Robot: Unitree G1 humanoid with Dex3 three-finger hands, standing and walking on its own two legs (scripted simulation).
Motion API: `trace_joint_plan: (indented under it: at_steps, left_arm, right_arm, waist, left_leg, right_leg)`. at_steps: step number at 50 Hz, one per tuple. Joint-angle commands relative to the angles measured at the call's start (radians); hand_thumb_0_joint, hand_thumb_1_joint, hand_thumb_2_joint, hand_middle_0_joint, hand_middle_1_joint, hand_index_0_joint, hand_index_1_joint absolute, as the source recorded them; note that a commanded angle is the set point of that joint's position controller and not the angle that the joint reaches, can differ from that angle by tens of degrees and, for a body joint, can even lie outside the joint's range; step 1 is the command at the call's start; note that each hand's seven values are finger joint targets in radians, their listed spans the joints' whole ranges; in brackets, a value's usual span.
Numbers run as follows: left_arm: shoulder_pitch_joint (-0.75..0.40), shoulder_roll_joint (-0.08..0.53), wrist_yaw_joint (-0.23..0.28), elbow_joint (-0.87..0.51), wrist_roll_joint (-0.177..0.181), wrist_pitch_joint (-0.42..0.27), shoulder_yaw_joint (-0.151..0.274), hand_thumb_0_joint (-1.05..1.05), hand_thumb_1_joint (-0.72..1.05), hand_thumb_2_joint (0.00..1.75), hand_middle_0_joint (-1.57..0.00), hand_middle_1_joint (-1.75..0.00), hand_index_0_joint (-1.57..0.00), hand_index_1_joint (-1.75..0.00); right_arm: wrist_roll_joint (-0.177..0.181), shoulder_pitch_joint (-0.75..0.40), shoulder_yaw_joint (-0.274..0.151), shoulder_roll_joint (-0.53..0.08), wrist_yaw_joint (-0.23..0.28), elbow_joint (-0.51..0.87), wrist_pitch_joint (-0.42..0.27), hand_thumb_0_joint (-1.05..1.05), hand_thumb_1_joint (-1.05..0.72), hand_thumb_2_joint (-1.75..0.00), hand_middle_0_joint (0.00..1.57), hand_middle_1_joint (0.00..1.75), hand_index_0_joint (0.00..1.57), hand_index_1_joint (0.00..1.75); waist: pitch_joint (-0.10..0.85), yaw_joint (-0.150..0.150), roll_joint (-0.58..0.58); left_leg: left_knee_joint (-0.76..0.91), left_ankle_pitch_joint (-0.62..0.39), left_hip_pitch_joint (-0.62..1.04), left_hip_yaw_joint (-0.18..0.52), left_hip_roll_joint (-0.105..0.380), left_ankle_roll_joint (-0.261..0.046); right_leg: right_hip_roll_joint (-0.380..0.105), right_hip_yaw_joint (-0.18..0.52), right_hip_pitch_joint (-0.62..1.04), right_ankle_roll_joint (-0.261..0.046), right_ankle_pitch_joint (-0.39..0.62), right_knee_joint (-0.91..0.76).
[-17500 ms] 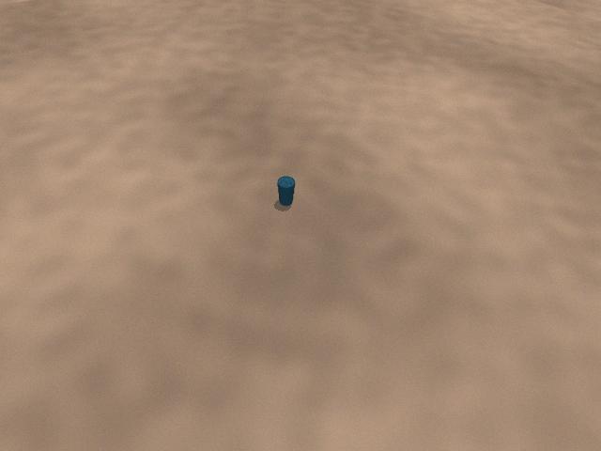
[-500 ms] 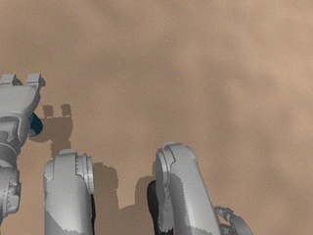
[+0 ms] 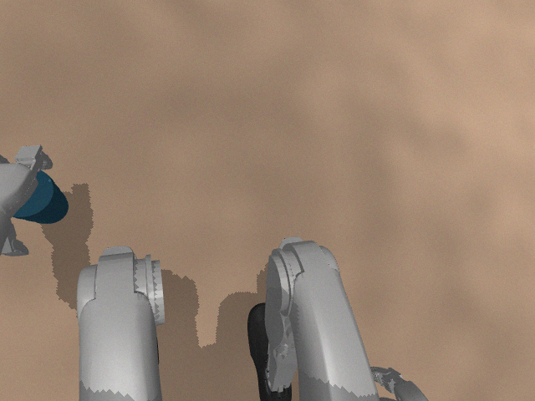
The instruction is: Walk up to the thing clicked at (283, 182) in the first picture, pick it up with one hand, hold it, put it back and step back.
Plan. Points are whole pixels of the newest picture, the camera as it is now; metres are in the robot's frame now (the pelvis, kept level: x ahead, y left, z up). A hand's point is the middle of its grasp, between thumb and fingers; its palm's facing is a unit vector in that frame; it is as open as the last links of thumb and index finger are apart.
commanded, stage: rest palm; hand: left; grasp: from above
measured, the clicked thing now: (37, 200) +0.42 +0.32 -0.27
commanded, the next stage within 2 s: close in 0.82 s
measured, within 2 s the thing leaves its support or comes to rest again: neither
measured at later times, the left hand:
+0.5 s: hand (32, 200) +0.41 +0.31 -0.23, palm faces -0.49 -0.14 -0.86, open 14.3 cm
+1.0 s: hand (27, 203) +0.40 +0.32 -0.23, palm faces -0.43 -0.13 -0.89, open 14.0 cm
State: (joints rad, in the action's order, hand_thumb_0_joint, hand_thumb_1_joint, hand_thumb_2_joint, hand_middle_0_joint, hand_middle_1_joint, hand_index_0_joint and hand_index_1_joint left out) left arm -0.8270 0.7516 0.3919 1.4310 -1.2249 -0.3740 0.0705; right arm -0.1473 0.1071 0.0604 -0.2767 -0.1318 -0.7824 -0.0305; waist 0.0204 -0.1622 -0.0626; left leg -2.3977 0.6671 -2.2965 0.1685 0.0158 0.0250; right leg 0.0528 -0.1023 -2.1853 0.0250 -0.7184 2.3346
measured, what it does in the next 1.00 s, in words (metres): stands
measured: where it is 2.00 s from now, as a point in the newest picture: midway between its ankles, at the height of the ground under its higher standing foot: (208, 383)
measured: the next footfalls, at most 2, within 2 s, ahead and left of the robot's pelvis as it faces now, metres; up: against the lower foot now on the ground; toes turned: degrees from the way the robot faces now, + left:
none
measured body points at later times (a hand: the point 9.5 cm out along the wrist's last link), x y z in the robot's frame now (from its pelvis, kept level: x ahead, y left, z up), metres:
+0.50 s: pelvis +0.01 +0.00 -0.03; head +0.25 +0.07 +0.34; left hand +0.43 +0.32 -0.18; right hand +0.08 -0.25 -0.15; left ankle +0.08 +0.13 -0.30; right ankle +0.09 -0.12 -0.30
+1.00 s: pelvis +0.00 +0.00 -0.03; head +0.23 +0.10 +0.34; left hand +0.42 +0.33 -0.18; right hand +0.08 -0.27 -0.12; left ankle +0.08 +0.13 -0.30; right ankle +0.09 -0.12 -0.30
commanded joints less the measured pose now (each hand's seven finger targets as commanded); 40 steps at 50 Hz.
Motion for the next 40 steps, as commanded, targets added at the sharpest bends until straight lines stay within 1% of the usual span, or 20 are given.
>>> trace_joint_plan:
  at_steps: [1, 3, 4, 6, 7, 8, 10, 11, 14, 15, 18, 19, 20, 21, 22, 25, 30, 32, 34, 40]
  left_arm:
    - [-0.292, 0.239, 0.189, -0.119, -0.094, -0.035, 0.092, 0.00, -0.54, 0.98, -0.06, -1.00, -0.06, -1.00]
    - [-0.256, 0.200, 0.251, -0.084, -0.122, -0.002, 0.088, 0.00, -0.53, 0.98, -0.06, -0.98, -0.05, -0.98]
    - [-0.289, 0.197, 0.279, -0.105, -0.129, 0.014, 0.085, 0.00, -0.53, 0.98, -0.06, -0.97, -0.05, -0.98]
    - [-0.320, 0.173, 0.306, -0.048, -0.127, 0.069, 0.081, 0.00, -0.53, 0.99, -0.06, -0.96, -0.05, -0.96]
    - [-0.335, 0.180, 0.314, -0.017, -0.120, 0.095, 0.073, 0.00, -0.53, 0.98, -0.06, -0.98, -0.06, -0.98]
    - [-0.377, 0.210, 0.322, -0.025, -0.118, 0.115, 0.094, 0.00, -0.54, 0.99, -0.06, -0.96, -0.05, -0.97]
    - [-0.367, 0.208, 0.319, -0.005, -0.099, 0.155, 0.078, 0.00, -0.54, 0.99, -0.06, -0.96, -0.05, -0.97]
    - [-0.366, 0.191, 0.308, 0.057, -0.093, 0.173, 0.055, 0.00, -0.54, 0.99, -0.06, -0.98, -0.05, -0.98]
    - [-0.345, 0.190, 0.270, 0.087, -0.060, 0.203, 0.056, 0.00, -0.52, 0.98, -0.06, -1.00, -0.06, -0.99]
    - [-0.316, 0.196, 0.252, 0.091, -0.045, 0.209, 0.058, 0.00, -0.52, 0.97, -0.06, -1.00, -0.06, -1.00]
    - [-0.280, 0.243, 0.211, 0.062, -0.010, 0.204, 0.096, 0.00, -0.51, 0.96, -0.06, -1.01, -0.06, -1.00]
    - [-0.253, 0.195, 0.192, 0.102, 0.002, 0.204, 0.058, 0.00, -0.51, 0.95, -0.05, -1.02, -0.06, -1.01]
    - [-0.275, 0.234, 0.179, 0.070, 0.011, 0.193, 0.085, 0.00, -0.50, 0.94, -0.05, -1.03, -0.07, -1.01]
    - [-0.223, 0.301, 0.178, 0.084, 0.009, 0.187, 0.149, 0.00, -0.52, 0.95, -0.05, -1.02, -0.06, -1.01]
    - [-0.232, 0.265, 0.159, 0.078, 0.017, 0.176, 0.119, 0.00, -0.52, 0.96, -0.06, -1.02, -0.06, -1.01]
    - [-0.207, 0.288, 0.142, 0.068, 0.030, 0.127, 0.150, 0.00, -0.52, 0.96, -0.06, -1.02, -0.06, -1.01]
    - [-0.175, 0.293, 0.145, 0.076, -0.005, 0.062, 0.144, 0.00, -0.51, 0.98, -0.07, -1.00, -0.07, -1.00]
    - [-0.181, 0.292, 0.158, 0.089, -0.015, 0.048, 0.142, 0.00, -0.51, 0.97, -0.06, -0.99, -0.07, -0.99]
    - [-0.181, 0.270, 0.167, 0.115, -0.033, 0.043, 0.114, 0.00, -0.50, 0.97, -0.07, -0.99, -0.07, -0.99]
    - [-0.210, 0.264, 0.221, 0.166, -0.069, 0.045, 0.094, 0.00, -0.48, 0.96, -0.08, -0.99, -0.08, -0.98]
  right_arm:
    - [-0.034, 0.148, -0.071, -0.243, 0.013, 0.013, -0.011, 0.00, -0.89, -0.90, 0.20, 0.30, 0.20, 0.30]
    - [-0.044, 0.129, -0.081, -0.253, 0.003, 0.001, -0.020, 0.00, -0.89, -0.90, 0.20, 0.30, 0.20, 0.30]
    - [-0.051, 0.109, -0.086, -0.256, -0.002, -0.008, -0.027, 0.00, -0.89, -0.90, 0.20, 0.30, 0.20, 0.30]
    - [-0.059, 0.106, -0.091, -0.255, -0.011, -0.018, -0.043, 0.00, -0.89, -0.90, 0.20, 0.30, 0.20, 0.30]
    - [-0.058, 0.091, -0.084, -0.249, -0.017, -0.014, -0.051, 0.00, -0.89, -0.90, 0.20, 0.30, 0.20, 0.30]
    - [-0.064, 0.098, -0.084, -0.256, -0.020, -0.019, -0.055, 0.00, -0.89, -0.90, 0.20, 0.30, 0.20, 0.30]
    - [-0.064, 0.104, -0.080, -0.258, -0.025, -0.021, -0.060, 0.00, -0.89, -0.90, 0.20, 0.30, 0.20, 0.30]
    - [-0.068, 0.101, -0.068, -0.253, -0.032, -0.016, -0.069, 0.00, -0.89, -0.90, 0.20, 0.30, 0.20, 0.30]
    - [-0.076, 0.116, -0.055, -0.248, -0.046, -0.018, -0.085, 0.00, -0.89, -0.90, 0.20, 0.30, 0.20, 0.30]
    - [-0.074, 0.113, -0.053, -0.246, -0.048, -0.019, -0.090, 0.00, -0.89, -0.90, 0.20, 0.30, 0.20, 0.30]
    - [-0.071, 0.110, -0.046, -0.240, -0.052, 0.003, -0.094, 0.00, -0.89, -0.90, 0.20, 0.30, 0.20, 0.30]
    - [-0.068, 0.106, -0.036, -0.225, -0.056, 0.002, -0.097, 0.00, -0.89, -0.90, 0.20, 0.30, 0.20, 0.30]
    - [-0.073, 0.118, -0.039, -0.237, -0.057, 0.005, -0.099, 0.00, -0.90, -0.90, 0.20, 0.30, 0.20, 0.30]
    - [-0.071, 0.146, -0.041, -0.253, -0.053, -0.009, -0.093, 0.00, -0.90, -0.90, 0.20, 0.30, 0.20, 0.30]
    - [-0.068, 0.142, -0.036, -0.235, -0.055, 0.004, -0.094, 0.00, -0.90, -0.90, 0.20, 0.30, 0.20, 0.30]
    - [-0.071, 0.156, -0.022, -0.234, -0.057, 0.000, -0.085, 0.00, -0.89, -0.90, 0.20, 0.30, 0.20, 0.30]
    - [-0.079, 0.162, -0.007, -0.238, -0.059, -0.009, -0.070, 0.00, -0.89, -0.90, 0.20, 0.30, 0.20, 0.30]
    - [-0.083, 0.165, -0.014, -0.255, -0.057, -0.008, -0.067, 0.00, -0.89, -0.90, 0.20, 0.30, 0.20, 0.30]
    - [-0.087, 0.145, -0.013, -0.256, -0.059, -0.003, -0.070, 0.00, -0.89, -0.90, 0.20, 0.30, 0.20, 0.30]
    - [-0.100, 0.125, -0.002, -0.268, -0.056, -0.003, -0.083, 0.00, -0.88, -0.90, 0.20, 0.30, 0.20, 0.30]
  waist:
    - [0.641, -0.010, 0.416]
    - [0.638, -0.039, 0.419]
    - [0.644, -0.046, 0.433]
    - [0.639, -0.070, 0.454]
    - [0.623, -0.063, 0.468]
    - [0.642, -0.071, 0.451]
    - [0.641, -0.066, 0.448]
    - [0.606, -0.082, 0.424]
    - [0.598, -0.086, 0.374]
    - [0.605, -0.068, 0.371]
    - [0.652, -0.050, 0.329]
    - [0.621, -0.054, 0.303]
    - [0.627, -0.074, 0.272]
    - [0.634, -0.054, 0.248]
    - [0.621, -0.064, 0.228]
    - [0.621, -0.064, 0.185]
    - [0.631, -0.064, 0.225]
    - [0.598, -0.062, 0.251]
    - [0.557, -0.061, 0.272]
    - [0.496, -0.076, 0.294]
  left_leg:
    - [0.232, -0.156, 0.593, -0.092, 0.000, -0.020]
    - [0.230, -0.158, 0.622, -0.084, 0.007, -0.016]
    - [0.225, -0.153, 0.622, -0.086, 0.006, -0.017]
    - [0.225, -0.128, 0.614, -0.083, 0.005, -0.016]
    - [0.219, -0.113, 0.593, -0.091, 0.007, -0.015]
    - [0.217, -0.101, 0.576, -0.088, 0.007, -0.017]
    - [0.203, -0.099, 0.550, -0.097, 0.006, -0.022]
    - [0.179, -0.090, 0.523, -0.099, 0.008, -0.028]
    - [0.161, -0.098, 0.486, -0.096, 0.004, -0.041]
    - [0.162, -0.107, 0.485, -0.094, 0.004, -0.042]
    - [0.147, -0.141, 0.460, -0.091, 0.004, -0.049]
    - [0.135, -0.139, 0.438, -0.094, 0.003, -0.054]
    - [0.123, -0.157, 0.412, -0.093, 0.005, -0.059]
    - [0.119, -0.179, 0.398, -0.096, 0.004, -0.062]
    - [0.101, -0.188, 0.371, -0.097, 0.006, -0.065]
    - [0.093, -0.181, 0.326, -0.092, 0.009, -0.069]
    - [0.087, -0.187, 0.356, -0.083, 0.009, -0.060]
    - [0.106, -0.151, 0.364, -0.075, 0.009, -0.055]
    - [0.112, -0.116, 0.367, -0.070, 0.009, -0.050]
    - [0.131, -0.065, 0.366, -0.064, 0.009, -0.043]
  right_leg:
    - [0.030, -0.091, 0.167, -0.069, 0.195, -0.188]
    - [0.029, -0.115, 0.120, -0.065, 0.198, -0.150]
    - [0.033, -0.116, 0.105, -0.063, 0.195, -0.147]
    - [0.023, -0.119, 0.070, -0.055, 0.179, -0.133]
    - [0.025, -0.112, 0.063, -0.061, 0.180, -0.140]
    - [0.022, -0.112, 0.069, -0.058, 0.176, -0.147]
    - [0.025, -0.103, 0.078, -0.061, 0.176, -0.160]
    - [0.025, -0.100, 0.080, -0.058, 0.183, -0.161]
    - [0.027, -0.099, 0.126, -0.051, 0.192, -0.164]
    - [0.030, -0.097, 0.137, -0.052, 0.197, -0.163]
    - [0.035, -0.092, 0.208, -0.052, 0.233, -0.163]
    - [0.037, -0.085, 0.210, -0.050, 0.236, -0.163]
    - [0.041, -0.085, 0.248, -0.045, 0.256, -0.168]
    - [0.039, -0.085, 0.287, -0.040, 0.281, -0.174]
    - [0.039, -0.071, 0.309, -0.036, 0.292, -0.169]
    - [0.046, -0.064, 0.355, -0.028, 0.286, -0.194]
    - [0.056, -0.079, 0.357, -0.031, 0.294, -0.181]
    - [0.056, -0.095, 0.312, -0.039, 0.252, -0.174]
    - [0.061, -0.104, 0.254, -0.047, 0.215, -0.166]
    - [0.063, -0.121, 0.193, -0.052, 0.163, -0.160]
